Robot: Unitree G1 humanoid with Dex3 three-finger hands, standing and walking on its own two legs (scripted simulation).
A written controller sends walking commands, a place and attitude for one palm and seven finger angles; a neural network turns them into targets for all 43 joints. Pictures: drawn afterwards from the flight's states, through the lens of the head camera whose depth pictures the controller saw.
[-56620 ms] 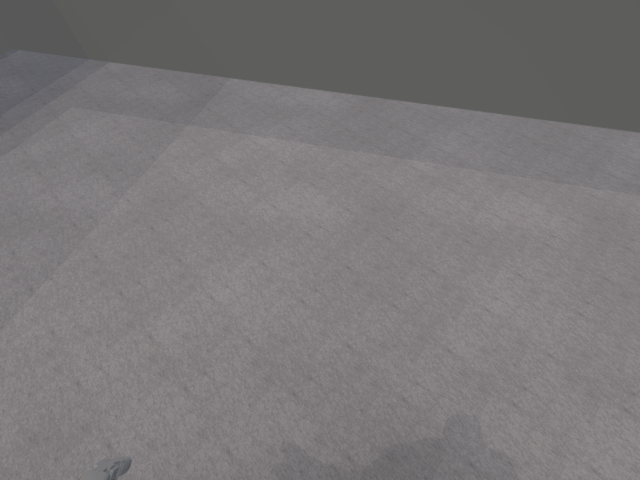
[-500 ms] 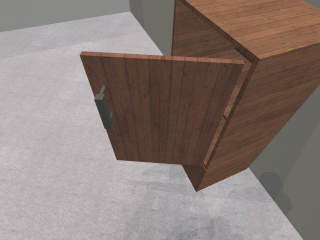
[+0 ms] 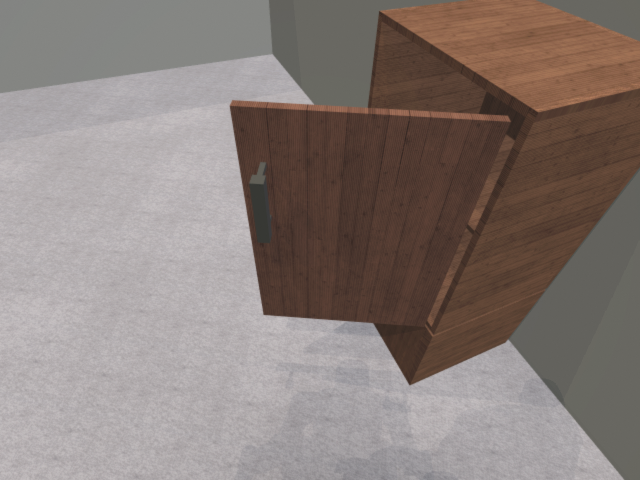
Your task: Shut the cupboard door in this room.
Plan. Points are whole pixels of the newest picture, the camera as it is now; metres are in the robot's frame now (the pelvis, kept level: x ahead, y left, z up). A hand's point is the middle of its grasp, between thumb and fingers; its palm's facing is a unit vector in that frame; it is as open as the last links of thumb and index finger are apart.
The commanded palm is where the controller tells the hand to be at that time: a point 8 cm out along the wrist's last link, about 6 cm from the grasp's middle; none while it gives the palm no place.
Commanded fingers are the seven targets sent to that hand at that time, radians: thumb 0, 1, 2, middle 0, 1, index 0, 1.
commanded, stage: come to a stop and stand still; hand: left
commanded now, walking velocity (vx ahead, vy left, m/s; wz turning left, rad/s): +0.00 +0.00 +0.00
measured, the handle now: (263, 203) +0.56 +0.14 +0.01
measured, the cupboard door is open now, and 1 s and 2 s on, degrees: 63 63 63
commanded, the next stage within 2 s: look again from close up in 0.24 s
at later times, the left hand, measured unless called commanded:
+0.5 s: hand out of the picture -0.02 +0.17 -0.17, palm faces +0.02 -0.98 -0.18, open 7.4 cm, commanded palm none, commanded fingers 0.00 0.90 0.90 -0.20 -0.30 -0.20 -0.30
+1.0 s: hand out of the picture +0.04 +0.13 -0.17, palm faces +0.00 -0.98 -0.17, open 7.3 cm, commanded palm none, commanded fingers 0.00 0.90 0.90 -0.20 -0.30 -0.20 -0.30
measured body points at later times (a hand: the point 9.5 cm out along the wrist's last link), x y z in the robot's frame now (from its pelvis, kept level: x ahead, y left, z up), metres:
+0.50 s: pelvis +0.01 -0.01 +0.01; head +0.00 +0.00 +0.46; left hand -0.02 +0.22 -0.16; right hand +0.05 -0.26 -0.14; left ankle +0.05 +0.05 -0.73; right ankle +0.03 -0.15 -0.73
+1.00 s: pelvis +0.04 -0.03 +0.01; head +0.04 -0.02 +0.46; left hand +0.04 +0.19 -0.16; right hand +0.04 -0.26 -0.15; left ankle +0.05 +0.05 -0.73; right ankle +0.03 -0.15 -0.73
